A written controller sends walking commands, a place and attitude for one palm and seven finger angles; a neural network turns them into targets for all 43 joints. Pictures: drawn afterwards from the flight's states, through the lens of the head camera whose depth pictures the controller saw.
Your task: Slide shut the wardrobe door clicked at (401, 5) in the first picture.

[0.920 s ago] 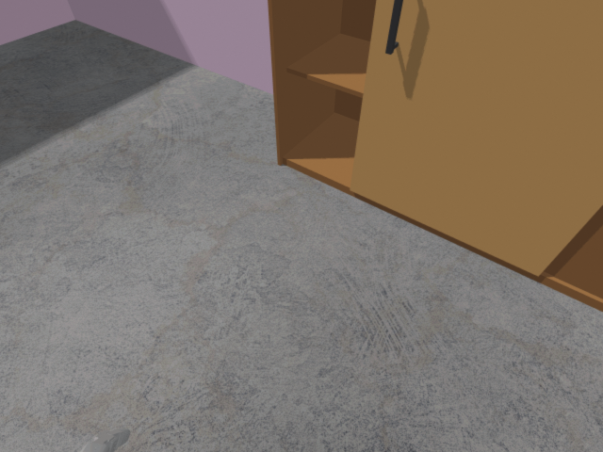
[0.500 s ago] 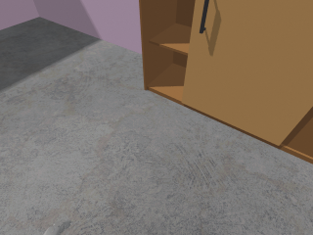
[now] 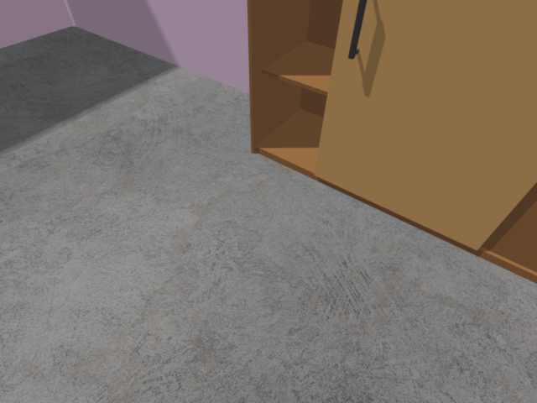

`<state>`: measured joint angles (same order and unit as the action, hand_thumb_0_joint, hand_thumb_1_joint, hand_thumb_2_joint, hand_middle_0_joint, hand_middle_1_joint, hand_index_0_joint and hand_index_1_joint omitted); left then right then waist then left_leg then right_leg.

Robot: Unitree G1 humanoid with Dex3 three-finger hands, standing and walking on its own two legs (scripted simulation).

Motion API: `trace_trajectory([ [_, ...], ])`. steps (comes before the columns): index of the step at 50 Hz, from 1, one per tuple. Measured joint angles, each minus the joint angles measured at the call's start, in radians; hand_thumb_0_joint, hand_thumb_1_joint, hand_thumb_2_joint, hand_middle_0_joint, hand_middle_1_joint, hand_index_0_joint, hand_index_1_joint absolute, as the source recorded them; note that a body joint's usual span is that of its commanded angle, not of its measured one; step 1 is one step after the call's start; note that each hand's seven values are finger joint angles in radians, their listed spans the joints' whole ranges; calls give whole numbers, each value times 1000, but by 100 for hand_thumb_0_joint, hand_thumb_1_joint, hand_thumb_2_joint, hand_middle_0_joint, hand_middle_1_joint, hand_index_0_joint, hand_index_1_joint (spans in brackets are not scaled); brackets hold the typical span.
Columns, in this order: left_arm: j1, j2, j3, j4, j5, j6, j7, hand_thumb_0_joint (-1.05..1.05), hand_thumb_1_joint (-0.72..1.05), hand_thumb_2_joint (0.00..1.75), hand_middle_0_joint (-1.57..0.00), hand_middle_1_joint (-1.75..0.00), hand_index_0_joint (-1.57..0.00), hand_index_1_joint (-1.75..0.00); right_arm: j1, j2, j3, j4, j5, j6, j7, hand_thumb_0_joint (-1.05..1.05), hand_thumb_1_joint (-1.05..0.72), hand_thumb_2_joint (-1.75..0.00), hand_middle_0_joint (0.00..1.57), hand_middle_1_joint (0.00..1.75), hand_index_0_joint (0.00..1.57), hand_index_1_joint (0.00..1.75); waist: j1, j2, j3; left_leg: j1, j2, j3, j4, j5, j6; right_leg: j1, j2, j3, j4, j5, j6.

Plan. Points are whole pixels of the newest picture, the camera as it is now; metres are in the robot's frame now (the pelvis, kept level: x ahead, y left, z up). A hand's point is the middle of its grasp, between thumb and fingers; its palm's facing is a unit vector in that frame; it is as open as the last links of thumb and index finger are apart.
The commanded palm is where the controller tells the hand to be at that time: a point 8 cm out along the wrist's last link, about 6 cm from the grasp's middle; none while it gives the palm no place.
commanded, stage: stand and wait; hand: right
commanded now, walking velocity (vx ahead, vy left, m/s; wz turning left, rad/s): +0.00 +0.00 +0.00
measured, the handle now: (360, 22) +1.29 -0.25 +0.07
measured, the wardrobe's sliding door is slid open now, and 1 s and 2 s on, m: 0.41 0.41 0.41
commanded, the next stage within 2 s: look at it before walking up in 0.22 s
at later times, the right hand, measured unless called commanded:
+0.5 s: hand out of the picture +0.07 -0.25 -0.16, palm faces -0.03 +0.95 -0.32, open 7.4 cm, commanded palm none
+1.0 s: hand out of the picture +0.08 -0.25 -0.16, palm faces -0.01 +0.94 -0.33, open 7.4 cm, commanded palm none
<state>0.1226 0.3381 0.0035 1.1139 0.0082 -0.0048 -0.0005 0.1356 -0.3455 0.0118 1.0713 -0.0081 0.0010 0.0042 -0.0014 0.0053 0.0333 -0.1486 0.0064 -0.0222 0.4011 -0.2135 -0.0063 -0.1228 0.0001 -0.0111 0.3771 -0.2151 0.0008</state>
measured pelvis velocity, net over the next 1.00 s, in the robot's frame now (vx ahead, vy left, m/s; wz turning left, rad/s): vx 0.01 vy -0.01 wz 0.00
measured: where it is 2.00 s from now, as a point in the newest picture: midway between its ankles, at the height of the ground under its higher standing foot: (255, 387)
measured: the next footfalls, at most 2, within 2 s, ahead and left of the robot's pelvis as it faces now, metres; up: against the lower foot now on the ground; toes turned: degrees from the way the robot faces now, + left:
right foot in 1.72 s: +0.40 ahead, -0.04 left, +0.00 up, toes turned +10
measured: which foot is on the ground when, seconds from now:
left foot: down 0.00-1.00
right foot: down 0.00-1.00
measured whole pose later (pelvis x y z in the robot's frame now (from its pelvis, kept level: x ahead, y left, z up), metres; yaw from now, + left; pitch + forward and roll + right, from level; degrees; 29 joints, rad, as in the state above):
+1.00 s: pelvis +0.01 -0.01 +0.00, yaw +0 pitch -2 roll +0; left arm 0.10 0.33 0.00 1.12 0.01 -0.01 0.01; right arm 0.14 -0.34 0.01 1.09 -0.01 0.00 0.00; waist -0.02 0.01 0.02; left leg -0.13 0.01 -0.03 0.38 -0.21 -0.01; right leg -0.11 0.00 -0.01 0.36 -0.22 0.00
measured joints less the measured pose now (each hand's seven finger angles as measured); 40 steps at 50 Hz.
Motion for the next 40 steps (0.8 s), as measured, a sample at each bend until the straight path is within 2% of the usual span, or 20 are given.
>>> trace_trajectory([
  [40,-25,-6,-2,4,-3,-10,2,0,91,90,-20,-30,-21,-30,-2,-5,-3,17,-1,-6,-1,1,-91,-89,20,30,20,30,-8,11,-3,17,6,5,-30,6,-7,9,6,5,-20,3,-6],
])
